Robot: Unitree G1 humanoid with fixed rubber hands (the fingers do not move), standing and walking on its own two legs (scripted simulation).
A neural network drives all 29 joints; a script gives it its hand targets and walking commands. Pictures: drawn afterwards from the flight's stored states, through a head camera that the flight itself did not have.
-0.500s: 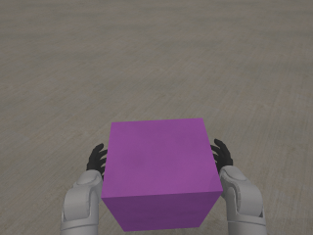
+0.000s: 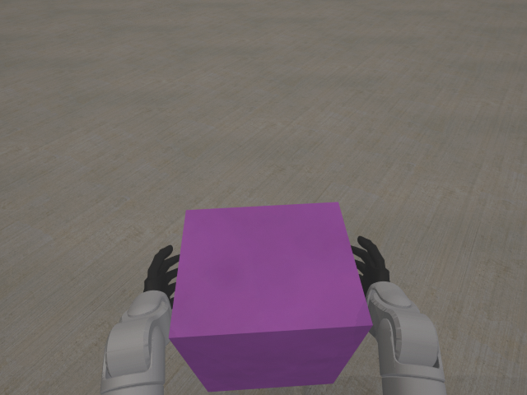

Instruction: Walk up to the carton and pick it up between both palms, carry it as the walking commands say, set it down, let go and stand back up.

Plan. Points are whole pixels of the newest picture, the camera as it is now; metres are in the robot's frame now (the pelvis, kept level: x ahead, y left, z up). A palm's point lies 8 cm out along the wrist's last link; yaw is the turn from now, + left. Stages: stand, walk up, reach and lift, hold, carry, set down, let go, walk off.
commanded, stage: carry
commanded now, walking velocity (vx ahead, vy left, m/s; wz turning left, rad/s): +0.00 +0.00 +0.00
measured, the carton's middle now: (267, 305) +0.28 +0.00 -0.02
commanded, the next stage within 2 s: hold in 0.48 s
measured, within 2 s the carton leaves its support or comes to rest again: neither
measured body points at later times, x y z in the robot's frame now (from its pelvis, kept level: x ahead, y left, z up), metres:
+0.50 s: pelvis +0.00 +0.00 +0.00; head -0.01 +0.00 +0.45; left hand +0.28 +0.16 +0.04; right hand +0.28 -0.16 +0.05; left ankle +0.03 +0.14 -0.73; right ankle +0.02 -0.12 -0.73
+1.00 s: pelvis +0.02 +0.02 +0.01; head -0.03 +0.02 +0.46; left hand +0.32 +0.17 +0.05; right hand +0.30 -0.15 +0.05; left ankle +0.04 +0.14 -0.73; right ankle +0.02 -0.12 -0.73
